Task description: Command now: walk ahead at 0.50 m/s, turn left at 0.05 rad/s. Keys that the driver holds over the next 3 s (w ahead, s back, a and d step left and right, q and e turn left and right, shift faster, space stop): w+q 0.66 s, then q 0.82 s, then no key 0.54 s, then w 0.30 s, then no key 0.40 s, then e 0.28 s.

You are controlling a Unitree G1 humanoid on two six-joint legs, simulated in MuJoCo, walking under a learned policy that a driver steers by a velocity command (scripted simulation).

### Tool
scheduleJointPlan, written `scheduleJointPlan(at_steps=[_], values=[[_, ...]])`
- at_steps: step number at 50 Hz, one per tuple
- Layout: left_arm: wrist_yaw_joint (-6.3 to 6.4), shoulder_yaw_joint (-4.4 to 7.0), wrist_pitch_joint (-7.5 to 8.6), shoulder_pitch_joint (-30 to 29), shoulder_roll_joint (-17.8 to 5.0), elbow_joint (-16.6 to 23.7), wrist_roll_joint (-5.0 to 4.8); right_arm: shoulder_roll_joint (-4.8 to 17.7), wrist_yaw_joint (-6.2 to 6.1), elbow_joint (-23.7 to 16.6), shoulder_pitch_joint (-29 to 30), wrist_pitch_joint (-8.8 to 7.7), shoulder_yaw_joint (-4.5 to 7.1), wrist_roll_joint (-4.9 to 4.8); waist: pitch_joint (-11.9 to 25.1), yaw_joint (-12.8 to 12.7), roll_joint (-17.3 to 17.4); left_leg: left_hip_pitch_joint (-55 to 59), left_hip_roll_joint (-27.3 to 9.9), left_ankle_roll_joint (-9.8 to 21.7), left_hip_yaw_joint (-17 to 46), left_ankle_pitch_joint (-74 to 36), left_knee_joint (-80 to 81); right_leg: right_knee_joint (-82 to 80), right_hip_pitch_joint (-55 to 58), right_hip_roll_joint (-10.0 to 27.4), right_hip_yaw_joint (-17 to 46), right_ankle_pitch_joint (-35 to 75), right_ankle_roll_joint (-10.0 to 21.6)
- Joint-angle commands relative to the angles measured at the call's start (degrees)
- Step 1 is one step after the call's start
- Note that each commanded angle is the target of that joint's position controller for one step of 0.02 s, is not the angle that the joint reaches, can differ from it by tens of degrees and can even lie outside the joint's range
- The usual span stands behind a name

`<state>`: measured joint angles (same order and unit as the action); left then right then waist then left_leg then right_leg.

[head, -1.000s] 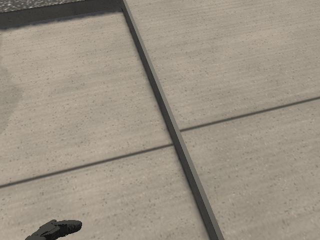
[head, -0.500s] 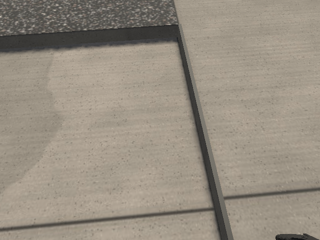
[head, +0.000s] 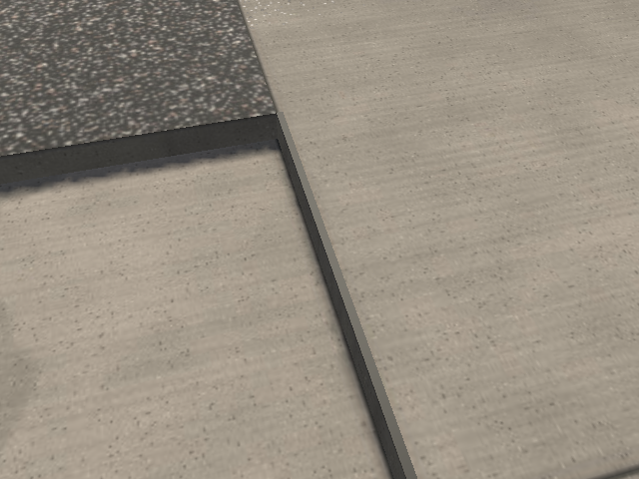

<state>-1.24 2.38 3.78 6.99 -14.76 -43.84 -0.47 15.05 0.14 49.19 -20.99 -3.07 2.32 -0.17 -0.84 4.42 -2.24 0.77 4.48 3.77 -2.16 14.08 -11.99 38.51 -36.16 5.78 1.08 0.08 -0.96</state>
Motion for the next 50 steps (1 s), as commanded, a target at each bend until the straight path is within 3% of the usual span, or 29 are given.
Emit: scheduleJointPlan(at_steps=[1, 4, 5, 6, 7, 8, 9, 10, 11, 12, 14, 17, 23, 25, 28, 30, 31, 32, 33, 34, 35, 36, 37, 38, 39, 41, 44, 47, 50], values=[[-1.07, 0.41, 1.49, -8.5, -3.4, 6.1, -0.19, 9.6, -0.57, -0.8, -3.7, 0.54, 2.31, -0.45, -4.3, 1.0, 5.0, 2.5, -18.2, 8.3, 9.1, -20.5, 1.1, -4.8, -2.8, -1.4, -0.8, -1.7, 0.9], [-1.17, 1.74, 1.95, -4.3, -6.3, 5.3, -0.06, 11.2, -1.01, -0.6, -2.6, 1.09, 2.88, -0.97, -1.9, -2.8, 7.2, 3.0, -17.7, 6.7, 10.0, -33.8, -5.1, -9.2, 7.8, -4.7, -1.6, -5.6, 2.4], [-0.83, 2.80, 2.14, 2.0, -8.0, 3.5, 0.07, 11.5, -1.08, -0.8, -1.0, 1.23, 2.94, -1.06, 1.8, -6.7, 7.2, 1.4, -15.9, 5.6, 9.0, -40.3, -12.0, -11.5, 17.1, -6.4, -2.8, -4.6, 3.6], [-0.38, 4.04, 2.22, 9.6, -10.4, 1.5, 0.31, 10.3, -1.03, -1.6, 0.3, 1.11, 2.46, -0.68, 7.4, -10.6, 7.0, -4.3, -12.9, 3.4, 7.3, -37.6, -22.1, -11.5, 30.0, -4.2, -1.2, -2.0, 5.2], [0.50, 5.11, 1.94, 19.8, -15.0, 0.2, 1.23, 5.8, -0.99, -3.5, 0.3, 0.79, 1.09, 0.93, 16.6, -13.4, -1.2, -17.2, -7.9, 0.7, 4.9, -15.8, -41.3, -9.8, 47.4, 8.8, 13.0, -0.4, 9.1], [0.17, 5.22, 1.94, 20.7, -16.1, -1.1, 1.71, 0.2, -0.84, -3.4, -7.5, -0.27, -0.05, -0.74, 20.6, -9.1, -14.9, -34.7, 0.4, -1.6, 8.6, 19.9, -56.3, -17.1, 57.6, 19.0, 37.1, -9.2, 16.5], [0.11, 3.96, 2.09, 18.0, -10.4, -0.3, 1.01, 7.2, -0.66, -2.5, -4.4, -0.61, 1.60, -1.83, 14.5, -10.6, -7.3, -39.7, -3.0, -1.8, 13.2, 18.1, -62.4, -20.1, 52.1, 17.5, 35.4, -16.8, 14.7], [0.27, 3.23, 2.09, 13.6, -7.7, 0.2, 0.71, 9.2, -0.59, -3.9, -0.5, -0.64, 2.51, -2.44, 7.1, -9.6, -6.0, -41.9, -5.5, -1.6, 11.5, 13.1, -63.3, -21.4, 44.9, 16.1, 26.2, -17.1, 12.9], [0.23, 2.73, 2.11, 9.8, -6.2, 0.4, 0.81, 8.6, -0.81, -4.3, 1.5, -0.38, 2.58, -2.17, 3.6, -8.0, -2.4, -39.9, -8.0, -1.9, 10.5, 8.2, -61.6, -23.7, 37.8, 13.8, 20.5, -14.6, 11.6], [0.32, 2.45, 2.23, 7.3, -4.7, 0.3, 1.15, 8.0, -0.89, -4.4, 2.1, 0.19, 3.08, -1.76, 0.7, -6.8, -2.8, -38.5, -9.0, -2.5, 10.7, 4.7, -59.4, -25.4, 33.2, 11.9, 15.6, -12.0, 10.8], [0.65, 2.39, 2.72, 5.4, -4.0, -0.3, 1.71, 5.9, -0.77, -4.3, -0.2, 1.72, 3.33, -1.99, -0.5, -4.5, -4.4, -34.3, -10.3, -3.4, 10.6, 1.4, -57.7, -28.0, 28.2, 10.3, 8.8, -7.2, 10.0], [1.31, 3.17, 3.25, 6.5, -6.0, -2.1, 1.80, 3.8, -0.96, -6.4, 2.5, 3.30, 3.23, -1.39, -2.9, -4.3, -2.3, -38.1, -10.8, -4.6, 10.3, -1.7, -52.9, -29.2, 27.0, 10.7, 2.2, -0.1, 10.8], [3.04, 4.10, 2.10, 9.1, -8.6, -3.5, 1.46, 2.4, 0.90, -11.0, 12.0, 2.74, 2.62, -0.72, -4.5, -7.2, -1.4, -40.4, -10.8, -4.4, 5.5, -16.3, -34.9, -29.7, 31.6, 10.1, -8.1, 3.3, 9.2], [3.14, 4.40, 1.61, 10.3, -9.1, -3.9, 0.79, 2.1, 1.73, -12.5, 15.0, 2.74, 2.34, -0.75, -5.7, -8.2, -1.2, -39.5, -10.8, -3.3, 3.3, -17.3, -30.5, -29.7, 32.9, 10.5, -10.5, 2.6, 8.5], [2.92, 5.06, 1.00, 11.4, -10.7, -4.7, -1.17, 2.9, 2.53, -14.8, 18.3, 2.50, 2.47, -1.00, -6.6, -8.1, -1.9, -37.7, -9.8, -1.1, 0.8, -13.0, -26.0, -28.1, 37.1, 11.6, -12.4, 6.3, 7.6], [2.70, 5.74, 0.30, 10.8, -12.7, -4.5, -2.01, 4.6, 2.66, -15.3, 16.1, 2.62, 3.38, -0.71, -4.0, -5.5, -3.2, -32.4, -6.6, 1.3, -2.4, -6.2, -25.4, -21.2, 40.2, 12.1, -13.7, 25.8, 6.9], [2.55, 6.01, -0.17, 10.1, -13.6, -4.3, -2.46, 6.3, 2.61, -14.5, 11.4, 2.86, 4.36, -0.76, -0.8, -2.5, -3.5, -26.3, -4.2, 2.9, -4.1, -3.1, -25.5, -13.6, 40.5, 11.8, -14.4, 34.5, 6.3], [2.36, 5.87, -0.44, 8.5, -13.8, -3.9, -2.88, 9.2, 2.26, -12.4, 2.3, 3.14, 6.07, -0.96, 3.8, 3.0, -2.3, -13.8, -1.3, 5.0, -4.9, -5.3, -22.3, -1.4, 36.8, 9.9, -15.9, 36.8, 4.9], [2.42, 5.01, 0.00, 9.4, -11.6, -3.2, -1.68, 13.8, 1.19, -9.9, -6.9, 3.74, 8.15, -1.39, 9.1, 6.9, 2.6, 3.6, -3.2, 7.7, 2.2, -7.6, -21.1, 15.5, 23.9, 7.3, -15.9, 22.0, 2.0], [1.96, 2.08, 1.15, 15.1, -2.3, 0.6, 1.63, 21.2, 0.67, -10.5, -3.4, 3.00, 8.76, -1.48, 13.3, -1.9, 21.0, 19.0, -18.3, 18.7, 34.1, -5.1, -15.6, 38.7, -0.6, -5.2, -11.2, -34.1, -2.2], [1.53, 2.42, 3.09, 11.2, -6.4, 0.6, -0.35, 16.3, 1.13, -13.4, -3.9, 1.62, 7.11, -0.42, 23.1, 1.8, 12.9, 20.8, -24.2, 22.5, 49.6, -2.7, -6.3, 46.0, -4.7, -7.0, 3.3, -37.9, -1.8], [1.52, 3.15, 3.75, 4.7, -9.4, 2.4, -2.47, 13.0, 1.61, -13.0, -1.4, 0.41, 5.92, 0.30, 15.3, 2.5, 8.8, 15.9, -23.0, 18.7, 41.1, -10.6, -5.6, 45.3, -8.9, -4.7, 3.9, -32.4, -0.5], [2.12, 2.84, 4.01, 3.8, -8.4, 2.7, -1.68, 11.5, 1.61, -12.8, 1.9, -0.18, 5.42, -0.20, 9.6, -0.2, 5.4, 7.5, -20.3, 16.1, 33.0, -19.0, -6.9, 40.2, -7.7, -2.3, 3.5, -27.3, 0.4], [2.67, 3.23, 3.72, 4.1, -9.0, 1.7, 0.10, 9.5, 1.44, -13.5, 5.9, -0.17, 4.86, -0.57, 6.3, -2.7, 3.2, -0.4, -17.8, 13.9, 26.6, -25.8, -7.5, 35.5, -4.3, -0.3, 3.4, -24.2, 0.3], [2.74, 3.77, 2.94, 5.1, -9.9, 1.3, 0.70, 8.5, 1.15, -14.5, 8.2, -0.03, 4.46, 0.11, 5.4, -4.5, 3.8, -6.2, -16.4, 13.1, 23.0, -31.3, -6.8, 33.2, 0.0, 0.7, 3.7, -22.6, 0.2], [2.70, 3.72, 1.26, 6.3, -8.7, 1.2, 1.10, 9.4, 0.72, -15.0, 9.2, -0.04, 4.66, 0.72, 5.5, -6.1, 3.8, -11.6, -15.1, 13.1, 19.8, -39.7, -5.8, 29.2, 3.7, 0.1, 2.9, -20.5, -0.9], [3.01, 2.98, 0.08, 3.6, -6.5, 2.2, 1.73, 11.1, -0.36, -14.0, 7.7, 0.37, 5.13, 0.13, 5.8, -6.0, 3.9, -13.8, -12.7, 12.1, 16.1, -45.1, -6.8, 19.4, 3.6, -2.3, 2.0, -14.6, -2.9], [2.51, 2.44, -0.23, -1.6, -5.7, 3.5, 1.27, 11.1, -1.54, -13.4, 7.1, 1.89, 5.19, -0.84, 6.7, -4.3, 6.7, -13.6, -10.1, 8.6, 15.4, -38.9, -8.3, 7.4, 5.3, -4.7, 2.3, -5.8, -3.5], [1.77, 2.36, -0.41, -5.8, -6.3, 4.6, 0.73, 11.5, -2.24, -13.3, 6.4, 3.12, 5.37, -0.77, 6.7, -2.8, 8.1, -12.5, -10.3, 6.6, 18.8, -31.4, -9.7, 0.1, 6.9, -6.4, 3.4, -2.3, -3.6]])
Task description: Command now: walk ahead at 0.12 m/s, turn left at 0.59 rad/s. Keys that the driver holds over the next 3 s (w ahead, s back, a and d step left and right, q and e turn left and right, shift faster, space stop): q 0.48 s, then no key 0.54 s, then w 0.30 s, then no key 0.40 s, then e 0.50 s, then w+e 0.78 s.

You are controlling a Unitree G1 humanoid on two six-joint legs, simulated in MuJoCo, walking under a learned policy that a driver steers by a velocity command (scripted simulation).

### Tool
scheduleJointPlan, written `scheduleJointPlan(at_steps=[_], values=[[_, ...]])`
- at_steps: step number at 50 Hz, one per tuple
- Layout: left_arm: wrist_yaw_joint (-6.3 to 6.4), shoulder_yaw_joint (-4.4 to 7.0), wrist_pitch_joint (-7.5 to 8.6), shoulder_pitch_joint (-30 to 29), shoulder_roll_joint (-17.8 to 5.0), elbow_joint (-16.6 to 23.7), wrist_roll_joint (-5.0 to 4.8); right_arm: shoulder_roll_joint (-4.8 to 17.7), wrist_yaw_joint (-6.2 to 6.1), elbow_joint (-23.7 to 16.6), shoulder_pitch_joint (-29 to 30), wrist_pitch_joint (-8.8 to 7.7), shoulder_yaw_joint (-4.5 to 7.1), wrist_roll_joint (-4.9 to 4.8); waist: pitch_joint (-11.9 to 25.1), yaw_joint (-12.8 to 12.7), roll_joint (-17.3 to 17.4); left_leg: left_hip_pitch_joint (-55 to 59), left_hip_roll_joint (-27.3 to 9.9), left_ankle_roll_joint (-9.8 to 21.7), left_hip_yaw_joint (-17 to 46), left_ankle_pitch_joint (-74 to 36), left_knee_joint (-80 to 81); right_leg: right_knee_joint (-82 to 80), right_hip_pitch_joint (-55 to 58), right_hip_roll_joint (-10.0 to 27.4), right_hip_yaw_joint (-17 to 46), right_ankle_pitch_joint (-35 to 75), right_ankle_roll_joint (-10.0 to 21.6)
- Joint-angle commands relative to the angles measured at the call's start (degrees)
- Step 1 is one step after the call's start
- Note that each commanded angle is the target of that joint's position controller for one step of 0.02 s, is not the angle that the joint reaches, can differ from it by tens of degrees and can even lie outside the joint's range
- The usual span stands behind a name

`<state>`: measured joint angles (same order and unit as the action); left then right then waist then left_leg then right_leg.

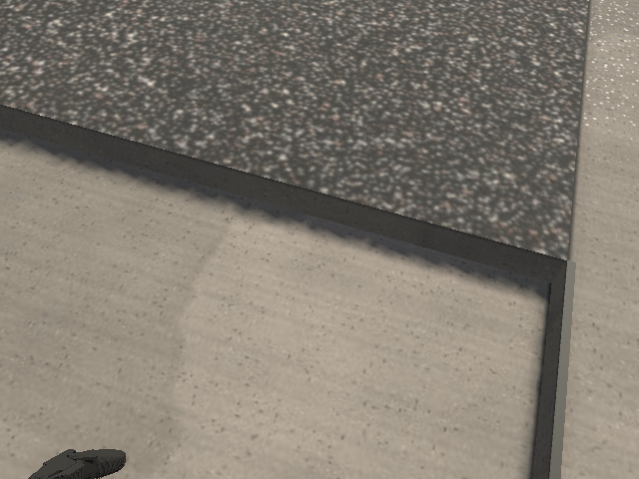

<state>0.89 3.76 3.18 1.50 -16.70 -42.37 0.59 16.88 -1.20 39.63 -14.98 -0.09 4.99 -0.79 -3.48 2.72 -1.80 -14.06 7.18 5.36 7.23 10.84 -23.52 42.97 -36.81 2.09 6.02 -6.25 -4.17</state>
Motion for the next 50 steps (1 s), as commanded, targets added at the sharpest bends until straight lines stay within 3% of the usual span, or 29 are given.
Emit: scheduleJointPlan(at_steps=[1, 5, 7, 8, 9, 10, 11, 12, 13, 15, 17, 21, 24, 26, 27, 28, 29, 30, 31, 33, 35, 39, 42, 45, 46, 47, 48, 49, 50], values=[[-0.48, 1.03, 0.17, -1.4, -4.6, 3.5, -0.36, 9.6, -0.98, -3.7, 0.2, 0.44, 2.70, -0.11, 9.0, -0.8, 7.9, 3.3, -13.3, 5.0, 11.1, -26.4, 1.1, -6.0, 7.4, -3.1, -1.0, 3.2, -0.3], [-0.65, 1.80, 0.86, -1.4, -6.4, 4.1, -0.30, 8.8, -1.16, -4.7, 1.4, 1.17, 2.57, -0.23, 8.2, -1.5, 9.6, 7.9, -13.6, 4.9, 18.8, -21.6, -3.9, -13.2, 8.7, -3.9, 0.9, -3.2, 1.4], [-0.51, 2.26, 1.70, 2.3, -7.3, 3.5, 0.09, 7.7, -1.18, -6.2, 3.8, 1.20, 2.05, -0.40, 9.2, -4.2, 9.1, 5.0, -10.2, 2.2, 18.8, -16.3, -9.1, -22.1, 19.2, -1.2, 1.0, 8.5, 4.0], [0.03, 3.00, 1.62, 4.9, -10.6, 3.6, 0.95, 4.8, -1.07, -7.4, 2.8, 0.99, 1.12, 0.66, 13.7, -3.8, 1.7, -1.5, -5.6, -0.7, 13.5, -4.1, -19.3, -20.8, 30.8, 8.9, 8.3, 24.9, 8.1], [0.31, 3.29, 0.59, 6.5, -12.1, 2.4, 2.34, 3.9, -1.15, -7.8, -4.0, 1.13, 0.92, 0.04, 16.2, -0.3, -13.0, -15.2, 2.9, -5.0, 5.3, 28.8, -31.6, -19.8, 42.1, 21.0, 23.6, 41.7, 20.2], [0.23, 2.77, 0.06, 8.0, -8.6, 2.5, 0.39, 9.6, -0.84, -6.5, -6.8, 1.26, 1.97, 0.61, 18.4, -1.2, -11.5, -19.2, -1.2, -7.6, 3.9, 31.0, -42.9, -19.5, 42.1, 24.9, 28.4, 37.3, 23.3], [0.43, 1.90, -0.28, 6.5, -5.8, 3.5, -0.12, 12.1, -0.63, -5.8, -4.1, 1.84, 2.94, 0.05, 15.3, -2.3, -7.2, -20.5, -2.9, -9.0, 3.4, 26.8, -48.4, -19.0, 39.3, 21.0, 21.0, 33.5, 21.3], [0.50, 1.54, -0.88, 4.8, -4.9, 3.9, 0.07, 11.6, -0.80, -5.4, -2.5, 2.68, 3.08, -0.26, 13.0, -2.1, -4.3, -21.1, -4.0, -10.0, 2.0, 23.2, -50.2, -19.3, 36.1, 17.2, 14.9, 28.3, 18.7], [0.71, 1.41, -1.50, 3.4, -4.8, 4.2, -0.25, 10.8, -0.92, -5.9, -1.2, 3.37, 2.93, -0.23, 10.7, -2.2, -3.5, -21.5, -5.0, -10.5, 1.5, 20.4, -49.8, -20.6, 33.0, 15.5, 12.0, 22.6, 17.5], [1.07, 1.78, -2.43, 2.1, -6.5, 3.9, 0.32, 7.3, -0.42, -7.0, -0.1, 4.01, 1.94, -0.69, 7.9, -1.7, -5.2, -18.0, -5.9, -10.7, -2.2, 16.4, -44.2, -23.8, 27.4, 11.7, 5.6, 16.8, 16.4], [1.45, 2.23, -2.92, 2.8, -7.4, 3.5, 0.52, 5.5, -0.32, -8.2, 1.5, 3.81, 1.34, -0.64, 8.6, -2.6, -7.5, -16.9, -6.5, -10.8, -4.4, 15.5, -38.5, -24.8, 28.6, 11.8, 2.9, 17.4, 17.1], [1.34, 3.08, -3.36, 2.3, -9.6, 3.5, -0.01, 5.4, 0.55, -9.5, 3.5, 3.46, 0.92, -0.27, 11.1, -3.5, -8.6, -10.4, -9.1, -9.7, -6.2, 11.6, -27.2, -25.1, 28.7, 14.1, -0.7, 16.4, 17.3], [0.98, 3.39, -3.59, 2.6, -10.5, 3.2, -0.86, 6.5, 1.50, -9.7, 2.9, 3.73, 1.46, -0.31, 10.7, -3.2, -9.1, -5.9, -9.0, -7.6, -8.1, 9.2, -19.5, -24.4, 27.7, 15.1, -2.3, 9.9, 15.8], [0.71, 3.15, -3.82, 2.2, -10.2, 2.6, -1.90, 6.1, 1.95, -8.4, -0.1, 3.77, 1.79, 0.09, 10.2, -1.1, -7.6, 1.2, -7.0, -4.8, -10.0, 3.0, -8.3, -20.8, 24.6, 13.9, -4.0, 4.4, 13.0], [0.41, 2.66, -3.89, 4.2, -8.5, 1.4, -2.13, 6.7, 1.80, -7.9, -1.3, 3.72, 2.10, 0.38, 9.4, -0.8, -5.2, 6.4, -6.5, -3.0, -8.7, -0.2, -3.2, -17.2, 20.5, 12.3, -5.9, -0.5, 9.8], [-0.24, 1.55, -3.88, 6.9, -4.8, 1.0, -0.69, 10.6, 1.11, -8.4, -1.8, 3.51, 2.92, 0.62, 8.2, -2.4, 7.9, 12.2, -15.8, 0.5, 5.1, -11.1, 3.6, -5.0, 11.6, 6.7, -12.3, -12.4, 3.9], [-0.35, 0.92, -3.54, 5.2, -3.8, 3.7, 1.15, 15.4, 0.70, -10.5, 0.2, 3.15, 3.21, 1.61, 6.8, -3.1, 20.6, 11.6, -28.6, 10.1, 20.3, -23.4, 4.4, 7.2, -0.3, -0.6, -12.8, -31.0, 0.0], [0.40, 2.05, -3.39, 0.9, -7.1, 4.3, 0.10, 13.6, 0.99, -9.9, -1.8, 1.92, 2.91, 3.38, 9.1, 1.2, 15.0, 6.1, -29.3, 14.2, 20.6, -17.9, 5.8, 16.5, 1.4, 0.3, -5.4, -31.7, 0.4], [0.64, 2.56, -3.71, 1.4, -8.2, 3.6, -0.99, 11.7, 1.21, -9.0, 0.6, 0.91, 2.10, 3.35, 7.2, -0.6, 12.5, 4.6, -25.7, 11.6, 15.6, -13.9, 6.1, 19.5, 1.7, 1.1, -4.0, -27.6, 1.2], [1.04, 2.87, -4.43, 4.9, -7.9, 0.5, -0.45, 8.1, 1.06, -8.8, 6.2, 0.13, 0.88, 1.52, 6.3, -3.0, 10.9, 4.6, -20.6, 6.5, 8.9, -13.4, 5.1, 19.3, 2.6, 1.7, -3.6, -19.7, 0.9], [0.70, 2.60, -4.51, 7.0, -6.8, -0.6, -0.37, 5.6, 0.70, -8.5, 7.5, -0.16, -0.33, 1.61, 7.5, -4.3, 10.4, 3.4, -18.6, 6.1, 5.4, -20.0, 4.6, 19.2, 7.4, 1.3, -3.9, -14.7, -0.1], [-0.04, 1.14, -4.31, 4.9, -4.2, -0.6, -0.73, 5.5, 0.69, -7.0, 6.5, -0.13, -0.32, 1.62, 7.5, -2.7, 9.7, 6.8, -17.9, 6.3, 4.5, -19.7, 3.5, 4.1, 12.0, 1.6, -4.2, -13.7, -0.7], [-0.32, 0.92, -4.32, 4.5, -5.1, -0.5, -0.96, 6.4, 1.19, -5.5, 5.8, 0.34, -0.17, 1.64, 6.6, -1.6, 9.7, 6.4, -19.1, 7.7, 7.3, -17.4, 3.3, -3.6, 16.3, 1.1, -5.0, -16.4, -0.4], [-0.54, 0.47, -3.83, 7.5, -4.5, -2.0, -0.57, 4.8, 1.59, -3.9, 7.3, 0.37, -0.94, 0.85, 5.9, -4.1, 8.1, 4.4, -17.2, 5.4, 7.4, -15.4, 2.0, -19.6, 24.3, 0.6, -5.5, -4.2, 1.1], [-0.59, 0.44, -3.51, 8.6, -5.5, -2.5, 0.19, 4.4, 1.60, -3.3, 6.1, 0.06, -1.10, 0.97, 6.9, -4.0, 6.3, 3.0, -15.8, 3.0, 7.0, -12.8, 1.7, -22.2, 29.2, 1.9, -3.6, 4.2, 2.1], [-0.43, 0.84, -3.36, 9.4, -8.4, -2.5, 0.53, 3.9, 1.78, -2.9, 4.5, -0.38, -1.25, 1.99, 8.1, -2.4, 2.3, 1.1, -12.9, 0.6, 4.8, -7.9, 0.0, -20.3, 33.0, 5.5, -0.6, 14.3, 3.4], [-0.48, 1.53, -3.32, 8.3, -10.5, -3.5, -0.23, 4.3, 2.06, -2.7, 2.6, -0.65, -0.94, 2.20, 7.8, -0.2, -3.0, 1.3, -9.6, -1.1, 1.6, -4.8, 1.0, -17.4, 31.1, 5.5, -1.8, 10.4, 5.4], [-0.83, 1.07, -3.16, 7.4, -7.6, -3.4, -0.56, 4.8, 1.92, -2.5, 5.7, -0.52, -1.02, 2.34, 7.1, -2.5, -2.6, 3.9, -8.5, -2.4, 0.0, -3.6, -0.1, -18.4, 27.2, 4.3, -2.2, 3.0, 5.7], [-0.97, 0.50, -2.89, 7.0, -5.9, -3.7, -0.18, 4.8, 1.71, -2.8, 7.9, -0.19, -0.87, 2.04, 6.4, -3.0, -2.2, 4.8, -8.5, -2.4, -0.4, -3.4, -1.1, -19.4, 25.4, 3.8, -2.3, 0.3, 5.0]])
Over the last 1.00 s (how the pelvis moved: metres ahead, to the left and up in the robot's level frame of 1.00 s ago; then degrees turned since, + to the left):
0.47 0.12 0.00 31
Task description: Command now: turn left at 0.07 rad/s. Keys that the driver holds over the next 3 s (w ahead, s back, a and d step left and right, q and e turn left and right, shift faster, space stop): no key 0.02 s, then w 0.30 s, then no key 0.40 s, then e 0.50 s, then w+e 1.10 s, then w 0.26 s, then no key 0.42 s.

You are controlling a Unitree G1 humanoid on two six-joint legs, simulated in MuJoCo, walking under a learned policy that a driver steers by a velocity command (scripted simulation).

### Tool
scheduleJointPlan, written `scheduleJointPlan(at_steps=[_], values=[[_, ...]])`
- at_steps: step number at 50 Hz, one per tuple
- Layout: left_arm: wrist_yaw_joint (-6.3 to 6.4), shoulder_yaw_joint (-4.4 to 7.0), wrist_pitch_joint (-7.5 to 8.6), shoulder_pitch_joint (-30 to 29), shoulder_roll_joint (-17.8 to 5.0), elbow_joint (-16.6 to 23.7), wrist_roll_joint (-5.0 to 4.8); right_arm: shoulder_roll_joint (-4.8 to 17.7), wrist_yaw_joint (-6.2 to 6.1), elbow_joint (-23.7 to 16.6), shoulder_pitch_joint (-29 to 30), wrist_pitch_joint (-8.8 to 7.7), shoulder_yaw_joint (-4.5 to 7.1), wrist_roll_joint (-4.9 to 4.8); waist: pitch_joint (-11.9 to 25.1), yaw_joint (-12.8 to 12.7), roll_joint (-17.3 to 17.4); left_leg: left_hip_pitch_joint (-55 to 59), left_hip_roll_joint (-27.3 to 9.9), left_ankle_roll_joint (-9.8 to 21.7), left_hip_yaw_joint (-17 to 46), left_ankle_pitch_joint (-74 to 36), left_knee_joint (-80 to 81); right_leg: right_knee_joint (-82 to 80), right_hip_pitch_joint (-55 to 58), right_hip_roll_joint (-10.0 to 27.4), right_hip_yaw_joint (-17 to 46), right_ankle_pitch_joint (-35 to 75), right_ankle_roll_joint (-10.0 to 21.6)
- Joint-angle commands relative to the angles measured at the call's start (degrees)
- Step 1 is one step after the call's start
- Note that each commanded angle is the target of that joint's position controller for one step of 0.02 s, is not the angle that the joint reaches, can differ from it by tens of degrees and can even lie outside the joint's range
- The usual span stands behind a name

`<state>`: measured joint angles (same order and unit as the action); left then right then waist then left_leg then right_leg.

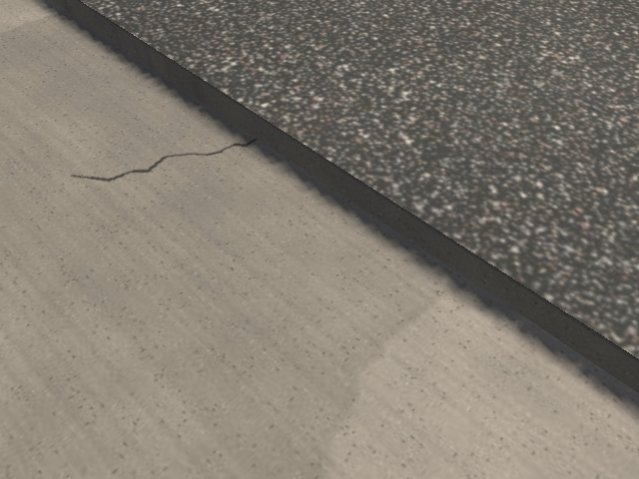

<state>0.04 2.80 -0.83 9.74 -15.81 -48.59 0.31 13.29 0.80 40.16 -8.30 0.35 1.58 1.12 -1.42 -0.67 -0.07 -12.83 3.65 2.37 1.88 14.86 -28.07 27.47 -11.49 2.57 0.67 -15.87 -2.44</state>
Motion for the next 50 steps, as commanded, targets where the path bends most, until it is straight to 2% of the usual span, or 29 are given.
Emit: scheduleJointPlan(at_steps=[1, 3, 6, 8, 11, 14, 16, 18, 19, 20, 21, 22, 23, 24, 25, 26, 28, 29, 32, 35, 36, 37, 38, 39, 40, 42, 44, 46, 50], values=[[-0.12, 1.18, 1.41, -1.8, -6.4, 2.2, 0.35, 7.7, -0.59, -3.4, 1.9, -0.15, 2.49, -0.05, 3.8, 0.5, -4.1, 4.0, -5.2, 0.9, 5.1, -8.6, 3.2, -4.4, -0.8, 3.0, 2.9, 9.7, 2.7], [0.14, 1.00, 1.71, -0.6, -6.3, 1.1, -0.01, 7.7, -1.06, -3.0, 0.8, 0.89, 2.72, -0.19, 3.3, 0.5, -3.8, 2.8, -3.8, 1.8, 4.2, 3.6, 3.0, -4.5, -1.7, 1.7, 1.9, -2.8, 3.0], [0.77, 0.87, 2.37, 0.7, -6.8, 1.2, -0.81, 7.9, -1.27, -3.0, -1.2, 0.38, 3.12, -1.08, -3.1, 0.6, -2.0, -4.7, -3.7, 3.8, 5.5, 23.0, 2.6, -3.5, -7.1, 1.6, 3.4, -20.5, 5.8], [1.00, 0.69, 3.78, 1.4, -6.6, 1.6, -1.25, 7.2, -1.12, -2.8, -2.9, -1.40, 3.11, -1.75, -5.0, 0.8, -1.2, -5.9, -4.9, 4.9, 7.3, 24.2, 2.5, -2.4, -8.8, 2.3, 5.2, -21.9, 7.3], [0.62, 0.33, 5.90, 0.2, -5.8, 2.8, -1.61, 7.4, -0.55, -2.5, -5.9, -3.92, 3.29, -1.98, -4.2, 1.7, 2.1, -1.8, -7.5, 7.3, 12.3, 21.4, 4.1, 2.3, -11.9, 1.0, 4.4, -16.3, 8.3], [-0.72, 0.01, 7.78, -1.1, -4.8, 4.5, -1.68, 11.3, 0.04, -2.1, -10.5, -4.70, 4.32, -2.33, -2.2, 1.9, 10.5, 7.3, -16.2, 12.9, 26.6, 8.4, 8.2, 13.1, -18.3, -2.3, -0.7, -5.1, 7.4], [-1.75, -0.03, 8.14, -2.6, -5.0, 5.2, -1.82, 12.3, 0.15, -1.8, -11.9, -4.76, 4.70, -2.55, -1.3, 1.8, 10.3, 12.4, -19.4, 14.1, 27.9, -8.4, 6.7, 13.8, -22.2, -2.6, -0.3, -13.3, 8.2], [-2.36, 0.07, 7.73, 1.2, -5.0, 3.4, -1.48, 12.9, -0.24, -3.2, -7.1, -3.85, 4.77, -3.04, 1.0, -1.4, 8.0, 9.7, -17.8, 10.9, 20.3, -27.6, 2.3, 3.6, -12.7, -3.2, -1.7, -7.5, 8.3], [-2.37, 0.72, 7.29, 7.8, -5.9, 0.7, -0.86, 13.1, -0.85, -4.8, -2.3, -3.32, 4.68, -3.22, 4.2, -5.1, 6.6, 3.1, -13.3, 6.9, 12.9, -35.1, -2.8, -4.2, 1.7, -3.7, -1.3, 4.3, 8.6], [-2.10, 2.83, 6.84, 14.7, -13.1, -1.1, 0.13, 10.5, -1.63, -7.6, 1.4, -3.61, 3.89, -2.38, 7.4, -6.8, -3.9, -6.1, -4.4, 0.9, 2.1, -34.3, -19.6, -6.3, 12.5, 4.6, 11.7, 19.8, 11.2], [-1.96, 3.38, 6.05, 17.4, -15.6, -1.4, -0.13, 8.5, -2.11, -7.0, -2.1, -4.02, 3.31, -0.34, 7.3, -6.5, -15.6, -23.2, 1.9, -3.8, -0.8, 10.2, -34.0, -7.4, 24.0, 16.5, 25.6, 48.1, 18.0], [-1.22, 1.83, 5.40, 15.3, -9.9, -0.3, -0.79, 9.6, -1.93, -4.9, -5.7, -3.97, 3.56, -0.90, 5.3, -5.0, -8.3, -27.5, 0.3, -4.2, 4.3, 20.6, -40.2, -4.8, 24.3, 19.0, 23.1, 56.4, 20.5], [-0.75, 1.26, 5.06, 12.3, -7.7, 0.5, -0.72, 8.8, -1.55, -4.3, -5.5, -3.64, 3.47, -2.07, 3.0, -3.9, -5.2, -29.6, -0.8, -4.2, 5.4, 18.7, -41.0, -4.3, 23.5, 16.5, 17.6, 56.7, 18.9], [-0.42, 1.20, 4.56, 9.5, -7.5, 0.8, -0.94, 7.6, -1.35, -4.8, -4.1, -3.32, 3.17, -2.42, 1.4, -2.6, -3.9, -32.4, -2.5, -4.0, 3.6, 15.4, -37.8, -5.2, 23.4, 14.3, 14.4, 53.4, 16.5], [0.03, 0.79, 3.94, 7.6, -6.5, 1.0, -1.41, 6.9, -1.25, -5.0, -2.3, -3.03, 3.04, -2.15, 0.0, -2.0, -3.7, -32.7, -4.4, -3.9, 1.8, 11.6, -32.1, -6.3, 22.3, 12.8, 11.9, 51.6, 14.3], [0.60, 0.30, 3.34, 6.6, -5.4, 1.0, -1.20, 5.6, -0.99, -5.0, -1.5, -2.79, 2.76, -1.92, 0.6, -1.5, -4.7, -28.6, -4.8, -4.3, -0.1, 7.8, -26.9, -7.3, 19.7, 10.8, 9.3, 51.1, 13.0], [1.61, 0.54, 2.28, 4.7, -7.0, 1.1, -0.69, 2.5, -0.19, -5.0, -0.2, -2.61, 1.64, -1.87, 2.0, -1.1, -6.4, -18.9, -3.7, -5.2, -3.0, 1.2, -16.9, -7.9, 13.7, 7.6, 4.8, 52.1, 11.9], [2.03, 0.91, 1.98, 4.0, -8.6, 1.3, -0.55, 2.2, 0.01, -5.3, 1.1, -2.67, 1.40, -1.79, 2.4, -1.3, -7.1, -14.7, -3.0, -5.1, -4.0, -1.8, -12.6, -8.2, 11.1, 6.9, 3.5, 52.7, 11.6], [2.20, 1.49, 1.89, 4.5, -10.2, 0.6, -0.96, 5.4, -0.12, -5.3, 2.0, -2.62, 2.29, -1.51, 3.5, -1.3, -7.9, -8.2, -2.0, -3.7, -4.1, -8.1, -6.7, -7.8, 9.1, 8.1, 4.3, 51.1, 11.8], [1.77, 1.22, 2.60, 2.4, -9.2, 0.2, -1.84, 7.8, -0.54, -3.6, -1.5, -2.93, 3.46, -0.55, 4.2, 2.3, -6.2, 1.3, -1.1, 0.4, -4.0, -17.4, 2.6, -1.8, 6.6, 6.7, 4.5, 47.8, 9.5], [1.42, 0.99, 3.16, 4.0, -8.4, -0.3, -1.13, 10.0, -1.10, -3.2, -3.3, -3.11, 4.17, -0.08, 6.1, 3.1, -3.8, 7.9, -3.9, 2.4, -0.8, -30.2, 3.8, 2.5, 4.1, 4.2, 3.5, 42.0, 7.3], [0.84, 0.09, 3.96, 6.8, -6.1, 0.1, 0.70, 13.7, -1.87, -3.4, -5.8, -3.00, 4.75, 0.98, 11.9, 2.2, 3.6, 20.3, -14.0, 7.6, 8.7, -53.9, -0.9, 11.3, -3.6, 0.3, 2.5, 22.0, 4.2], [0.47, -1.04, 3.48, 11.3, -3.2, -1.3, 0.22, 10.0, -1.87, -2.8, -7.3, -2.41, 3.54, 1.67, 19.8, 2.0, 10.9, 24.6, -25.0, 16.8, 19.2, -57.2, 0.4, 23.0, -7.0, -2.8, 4.1, -12.7, 1.6], [0.22, -0.05, 2.20, 8.0, -6.8, -1.2, -1.27, 7.4, -1.43, -2.7, -5.6, -2.23, 2.76, 0.32, 16.3, 2.8, 9.4, 19.5, -25.5, 17.5, 21.2, -47.0, 3.5, 29.6, -9.6, -2.8, 5.9, -26.5, 0.5], [0.57, 0.95, 0.98, 5.6, -9.0, -0.2, -2.14, 8.6, -1.34, -2.6, -2.3, -2.20, 3.05, -0.74, 10.1, 2.2, 7.2, 14.1, -24.0, 15.5, 18.4, -35.3, 6.2, 34.3, -13.7, -2.0, 5.1, -26.4, 0.1], [1.90, 1.61, -1.23, 5.0, -8.7, -0.1, -1.90, 9.8, -1.48, -2.7, 3.1, -2.21, 3.36, -0.82, 4.1, 0.1, 4.9, 4.6, -20.7, 12.1, 12.8, -19.9, 11.0, 33.6, -14.5, -0.4, 4.0, -21.1, -0.8], [2.55, 1.50, -2.61, 7.4, -6.9, -0.5, -1.39, 9.9, -1.73, -2.3, 6.5, -1.82, 3.67, -0.16, 3.0, -1.8, 7.4, -2.4, -18.1, 10.8, 7.3, -13.4, 13.4, 30.3, -9.8, -0.5, 1.1, -16.3, -1.8], [2.51, 1.51, -2.77, 7.7, -6.2, 0.4, -1.06, 9.7, -2.31, -1.7, 7.2, -1.51, 3.82, -0.02, 4.6, -1.8, 8.7, -3.7, -18.0, 11.3, 3.9, -12.4, 13.7, 27.6, -7.3, 0.1, -0.2, -13.3, -1.9], [1.28, 1.50, -2.49, 5.1, -6.4, 3.2, -0.84, 11.0, -3.41, -0.2, 7.5, -0.82, 4.25, -0.70, 6.4, -0.8, 8.0, -2.2, -20.3, 11.0, 1.8, -9.5, 13.1, 19.7, -4.9, 1.3, -1.7, -7.1, 0.2]])
Over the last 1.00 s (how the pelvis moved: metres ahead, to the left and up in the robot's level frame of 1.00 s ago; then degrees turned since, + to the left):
0.09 0.03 -0.01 23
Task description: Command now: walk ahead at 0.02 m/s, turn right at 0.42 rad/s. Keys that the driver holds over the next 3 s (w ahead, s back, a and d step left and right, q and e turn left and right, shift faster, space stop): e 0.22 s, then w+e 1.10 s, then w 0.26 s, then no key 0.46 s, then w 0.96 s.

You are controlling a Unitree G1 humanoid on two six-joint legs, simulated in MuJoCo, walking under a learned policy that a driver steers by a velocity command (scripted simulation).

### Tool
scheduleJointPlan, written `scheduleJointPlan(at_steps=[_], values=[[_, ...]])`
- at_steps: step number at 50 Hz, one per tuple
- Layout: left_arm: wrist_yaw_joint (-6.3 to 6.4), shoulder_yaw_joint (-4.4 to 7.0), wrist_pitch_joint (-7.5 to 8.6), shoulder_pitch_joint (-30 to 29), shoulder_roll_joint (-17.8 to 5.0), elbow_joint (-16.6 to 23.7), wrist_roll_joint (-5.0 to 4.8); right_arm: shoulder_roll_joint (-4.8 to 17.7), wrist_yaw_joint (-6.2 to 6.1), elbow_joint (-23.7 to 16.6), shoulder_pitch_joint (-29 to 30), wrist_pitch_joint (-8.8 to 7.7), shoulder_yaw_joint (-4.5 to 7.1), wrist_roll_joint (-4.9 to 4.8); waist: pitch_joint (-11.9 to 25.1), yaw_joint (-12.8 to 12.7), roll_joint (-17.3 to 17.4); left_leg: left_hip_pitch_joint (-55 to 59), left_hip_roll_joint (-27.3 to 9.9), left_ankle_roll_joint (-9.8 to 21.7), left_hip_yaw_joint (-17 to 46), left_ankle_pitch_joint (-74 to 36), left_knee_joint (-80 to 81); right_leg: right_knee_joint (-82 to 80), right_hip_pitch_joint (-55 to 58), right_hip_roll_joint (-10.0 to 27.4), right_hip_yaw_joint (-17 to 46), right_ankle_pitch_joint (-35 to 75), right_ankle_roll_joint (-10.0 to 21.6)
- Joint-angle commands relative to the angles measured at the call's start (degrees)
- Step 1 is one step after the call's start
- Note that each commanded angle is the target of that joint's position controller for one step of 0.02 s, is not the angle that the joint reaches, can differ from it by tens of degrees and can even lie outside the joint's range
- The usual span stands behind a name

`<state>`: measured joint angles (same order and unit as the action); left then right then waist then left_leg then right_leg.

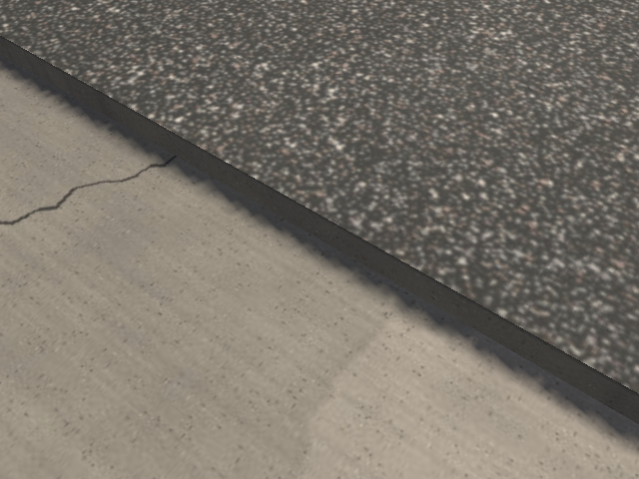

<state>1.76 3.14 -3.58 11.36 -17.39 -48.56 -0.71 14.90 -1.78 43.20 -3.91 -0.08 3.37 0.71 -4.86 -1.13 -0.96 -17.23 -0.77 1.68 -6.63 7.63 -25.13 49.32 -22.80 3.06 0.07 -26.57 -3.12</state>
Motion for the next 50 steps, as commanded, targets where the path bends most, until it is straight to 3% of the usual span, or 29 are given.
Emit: scheduleJointPlan(at_steps=[1, 3, 4, 5, 6, 7, 8, 9, 10, 11, 12, 13, 15, 19, 25, 26, 28, 29, 30, 31, 32, 33, 35, 39, 43, 46, 48, 49, 50], values=[[-0.82, 1.38, 0.28, 4.2, -5.1, 3.4, 0.21, 9.8, -0.93, -3.0, 3.6, -0.14, 2.52, -0.63, 10.0, -0.9, 8.8, 2.1, -16.1, 10.9, 9.6, -0.9, 9.3, -4.7, 7.8, 0.6, -1.8, 5.1, 1.8], [-1.46, 1.94, 0.33, 7.4, -5.3, 2.6, 0.53, 9.5, -0.96, -2.4, 4.8, 0.41, 2.44, -1.71, 9.7, -3.0, 7.5, 0.1, -14.5, 7.6, 6.5, 4.0, 5.1, -13.4, 12.8, -1.5, -4.2, 10.6, 4.4], [-1.55, 2.47, 0.37, 8.8, -6.3, 2.4, 1.01, 7.8, -0.87, -1.5, 3.5, 0.74, 2.16, -2.07, 7.8, -3.2, 3.9, -2.9, -12.0, 4.0, 3.5, 9.0, -1.2, -18.9, 14.9, -1.6, -1.7, 13.1, 6.5], [-0.70, 3.64, 0.54, 8.7, -11.3, 3.8, 1.23, 4.9, -0.52, -1.2, 0.5, 1.14, 1.59, -0.89, 4.6, -1.4, -11.0, -11.6, -4.9, -2.2, -3.1, 17.8, -17.2, -29.2, 16.2, 8.8, 15.3, 22.2, 11.3], [-0.70, 4.17, 1.57, 7.1, -16.5, 6.4, 2.69, 5.5, -1.01, -4.4, 6.4, 1.19, 1.74, -0.45, 2.2, -2.7, -16.9, -19.5, 3.1, -4.1, 3.6, 30.8, -29.3, -36.8, 9.9, 18.8, 34.5, 21.0, 21.5], [-0.85, 3.80, 3.22, 5.0, -15.0, 7.1, 3.82, 7.2, -1.22, -4.7, 7.6, 1.11, 2.27, -0.87, 2.8, -2.2, -11.8, -19.7, 1.7, -3.3, 9.6, 29.2, -37.5, -37.6, 8.8, 17.9, 32.9, 17.0, 22.7], [-0.70, 3.39, 4.36, 2.3, -12.9, 7.5, 2.91, 8.2, -1.21, -3.9, 5.4, 1.12, 2.76, -1.32, 2.6, -0.1, -10.1, -20.3, 0.5, -2.6, 11.2, 23.5, -38.8, -36.5, 9.6, 14.7, 27.5, 15.4, 19.4], [-0.52, 3.12, 4.71, 0.0, -11.2, 8.0, 1.47, 9.0, -1.48, -2.1, 3.4, 1.10, 3.34, -0.89, 3.0, 1.1, -6.6, -20.3, -0.3, -2.7, 11.4, 18.9, -38.3, -35.1, 11.1, 11.7, 23.5, 14.7, 16.0], [-0.25, 2.67, 4.78, -1.1, -9.8, 8.4, 0.60, 9.2, -1.73, -1.4, 3.0, 0.97, 3.57, -0.28, 4.0, 1.3, -6.0, -20.4, -0.5, -3.3, 11.4, 15.8, -37.8, -34.0, 12.8, 10.5, 21.7, 18.2, 14.5], [0.06, 2.18, 4.67, -0.5, -8.7, 8.6, 0.42, 8.5, -1.51, -1.2, 3.0, 0.75, 3.50, -0.17, 5.6, 1.2, -5.8, -18.8, 0.0, -3.9, 11.2, 13.9, -38.9, -33.0, 13.7, 9.4, 20.1, 24.1, 14.3], [0.33, 2.12, 4.57, 1.8, -8.2, 8.3, 0.16, 8.0, -1.02, -0.9, 2.0, 0.39, 3.41, -0.46, 8.2, 1.0, -5.2, -18.4, 0.2, -4.3, 11.0, 11.5, -38.0, -33.3, 16.4, 8.5, 19.5, 21.0, 14.5], [0.56, 2.20, 4.57, 3.9, -8.0, 8.1, -0.15, 7.5, -0.52, -0.9, 2.3, -0.05, 3.24, -0.97, 9.1, 0.3, -5.1, -19.3, 0.1, -4.4, 11.0, 9.4, -35.0, -34.6, 19.2, 8.1, 20.2, 13.2, 14.7], [0.92, 2.41, 4.72, 6.2, -8.5, 7.9, -0.36, 7.3, 0.24, -1.6, 5.5, -1.03, 3.05, -1.55, 6.8, -1.5, -6.5, -21.9, 0.0, -4.7, 11.3, 7.4, -26.9, -37.7, 22.2, 8.4, 23.5, 1.3, 15.2], [1.24, 3.18, 4.96, 7.2, -10.5, 8.2, -0.14, 6.7, 1.60, -1.7, 8.2, -3.62, 2.47, -1.60, 5.1, -2.9, -7.2, -18.0, 0.8, -5.3, 11.4, 6.2, -13.4, -38.0, 22.1, 7.8, 24.3, 2.2, 15.7], [0.00, 3.33, 4.80, 5.8, -10.8, 9.6, -0.48, 7.8, 2.91, -1.1, 6.1, -6.31, 2.19, -2.50, 4.6, -2.1, -7.8, -5.5, 2.5, -3.9, 10.5, 6.9, -3.4, -35.7, 13.6, 6.0, 27.7, 0.9, 15.8], [-2.39, 4.13, 4.15, 6.8, -12.2, 8.2, 3.71, 6.5, 2.94, -0.3, 2.4, -3.54, 1.05, 2.33, 5.6, -1.5, -9.5, -2.0, 4.5, -3.5, 6.2, 9.8, -5.4, -32.7, 12.0, 2.4, 24.8, 2.2, 14.7], [-3.54, 3.83, 4.21, 4.3, -9.5, 9.1, 2.81, 6.9, 2.05, 0.1, -3.5, -2.72, 1.03, 1.93, 5.0, 3.2, -5.6, 10.4, 3.5, -2.1, 7.8, 8.3, 1.9, -27.5, 1.9, -0.7, 25.3, -2.6, 12.2], [-3.36, 3.09, 4.61, 2.4, -6.7, 10.2, 2.19, 10.7, 1.26, 1.0, -9.6, -3.19, 1.80, 1.95, 6.0, 6.5, 0.7, 20.2, -4.1, -0.4, 15.6, 14.4, 6.2, -18.7, -7.0, -3.9, 21.6, -6.2, 9.9], [-3.33, 1.63, 5.09, 0.3, -1.4, 13.2, 1.23, 18.3, 0.51, 1.4, -16.4, -3.24, 3.20, 2.83, 9.7, 8.7, 15.1, 28.4, -19.6, 4.2, 37.4, 34.3, 15.4, -1.5, -17.6, -11.7, 10.0, -10.1, 7.1], [-2.75, 1.80, 4.94, 1.6, -4.7, 13.1, 2.67, 20.2, 0.49, 1.8, -14.7, -3.24, 3.78, 3.04, 5.5, 6.1, 12.0, 22.9, -24.5, 8.2, 48.6, 40.7, 18.7, 7.5, -22.9, -9.5, 8.5, -7.2, 7.3], [-2.93, 2.32, 4.91, 1.7, -7.1, 12.2, 3.16, 15.4, 0.76, 1.2, -12.1, -3.28, 2.76, 2.28, 1.9, 4.2, 8.0, 19.5, -22.6, 9.0, 43.3, 37.8, 17.0, 10.8, -23.1, -5.7, 9.4, -1.9, 7.9], [-3.73, 2.49, 4.95, 1.8, -7.6, 10.9, 3.04, 11.1, 1.09, 0.7, -9.5, -3.48, 1.67, 1.68, 0.2, 3.1, 6.9, 17.3, -18.5, 7.4, 34.8, 30.2, 16.7, 10.6, -21.4, -4.2, 8.5, 2.4, 7.4], [-5.21, 2.47, 4.48, 1.7, -7.0, 9.9, 3.12, 8.4, 0.95, 0.8, -9.5, -4.00, 0.77, 1.48, 1.0, 2.9, 9.6, 17.0, -13.1, 5.6, 22.7, 13.8, 16.7, 11.6, -18.8, -3.1, 5.8, 8.4, 5.6], [-6.48, 1.47, 3.89, -3.8, -4.7, 12.3, 2.81, 8.5, 1.90, 3.3, -15.0, -5.32, 0.85, 0.98, 1.7, 4.0, 8.3, 19.2, -12.7, 6.2, 12.6, -9.4, 15.0, 10.0, -20.9, -2.4, 3.4, 13.3, 3.6], [-7.61, 0.01, 3.92, -10.4, -2.5, 14.6, 2.74, 8.3, 2.00, 4.2, -15.6, -5.32, 0.53, 0.76, 0.1, 4.7, 9.0, 16.6, -11.8, 5.2, 5.3, -13.9, 15.6, -2.4, -16.3, -1.3, -0.7, 19.1, 4.1], [-7.84, -0.59, 3.88, -13.2, -2.3, 15.5, 3.08, 10.2, 1.59, 5.3, -17.3, -5.03, 0.81, 0.73, -0.7, 4.6, 8.4, 16.0, -12.6, 4.0, 1.7, -20.2, 13.8, -10.9, -9.5, -2.4, -5.1, 17.7, 6.5], [-6.96, -0.29, 3.93, -10.7, -3.2, 14.8, 3.54, 11.6, 1.26, 6.1, -18.5, -4.63, 0.92, 0.58, 1.7, 2.8, 8.3, 18.2, -13.1, 3.2, -1.0, -41.1, 5.6, -13.8, -3.0, -5.9, -7.6, 14.4, 9.0], [-6.38, 0.17, 4.17, -5.9, -4.1, 13.4, 3.75, 12.3, 1.07, 6.3, -19.0, -4.26, 0.96, 0.52, 5.0, 0.6, 8.3, 19.1, -13.1, 3.1, -2.3, -49.3, -2.5, -15.2, 2.5, -8.1, -8.1, 13.0, 10.7], [-5.73, 1.00, 4.66, 2.8, -5.4, 10.6, 4.19, 12.4, 0.87, 6.1, -18.9, -3.92, 0.77, 0.28, 10.1, -3.4, 6.9, 15.3, -12.6, 2.2, -3.8, -47.9, -14.3, -18.5, 13.9, -9.7, -7.2, 14.6, 12.5]])
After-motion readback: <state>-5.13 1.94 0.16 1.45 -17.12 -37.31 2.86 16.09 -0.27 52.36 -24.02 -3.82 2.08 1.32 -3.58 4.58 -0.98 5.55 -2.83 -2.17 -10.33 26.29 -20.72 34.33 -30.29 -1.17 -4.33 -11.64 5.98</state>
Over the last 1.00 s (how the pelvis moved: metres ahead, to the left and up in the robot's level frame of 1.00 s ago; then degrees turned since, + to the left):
0.17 -0.05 0.00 -8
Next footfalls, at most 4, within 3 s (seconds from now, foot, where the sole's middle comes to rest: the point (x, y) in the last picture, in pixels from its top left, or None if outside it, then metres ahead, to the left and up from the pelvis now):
0.10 right None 0.05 -0.12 -0.77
0.58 left None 0.19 0.07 -0.77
1.00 right None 0.35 -0.27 -0.77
1.54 left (489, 388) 0.64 -0.31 -0.77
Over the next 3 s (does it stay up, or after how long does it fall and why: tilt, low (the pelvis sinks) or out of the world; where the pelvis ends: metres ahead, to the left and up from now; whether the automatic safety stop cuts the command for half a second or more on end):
stays up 0.92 -0.71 0.10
